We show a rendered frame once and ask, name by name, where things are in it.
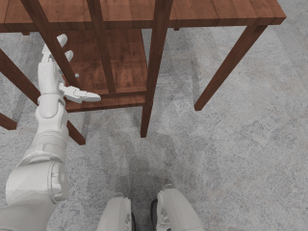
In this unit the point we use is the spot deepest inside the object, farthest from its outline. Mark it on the robot left shin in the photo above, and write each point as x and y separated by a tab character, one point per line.
128	226

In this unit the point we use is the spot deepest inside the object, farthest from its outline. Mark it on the chair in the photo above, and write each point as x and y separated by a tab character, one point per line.
110	63

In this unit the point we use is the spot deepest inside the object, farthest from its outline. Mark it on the table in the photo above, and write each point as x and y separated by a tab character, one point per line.
74	15

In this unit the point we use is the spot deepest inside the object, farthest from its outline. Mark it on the robot right thigh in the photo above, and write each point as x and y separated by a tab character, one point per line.
180	213

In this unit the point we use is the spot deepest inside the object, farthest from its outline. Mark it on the left robot hand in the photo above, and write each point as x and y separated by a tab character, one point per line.
50	76

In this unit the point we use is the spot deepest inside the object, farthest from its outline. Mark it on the robot left upper arm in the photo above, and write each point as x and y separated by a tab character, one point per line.
33	193

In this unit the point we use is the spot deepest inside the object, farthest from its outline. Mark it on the robot left forearm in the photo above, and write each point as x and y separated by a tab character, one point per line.
51	138

